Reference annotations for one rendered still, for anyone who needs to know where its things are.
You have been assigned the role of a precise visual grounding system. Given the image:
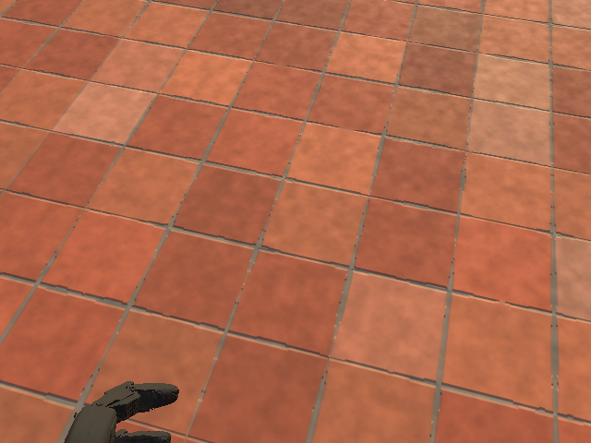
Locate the robot left hand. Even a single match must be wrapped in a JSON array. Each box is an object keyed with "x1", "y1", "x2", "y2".
[{"x1": 64, "y1": 381, "x2": 179, "y2": 443}]

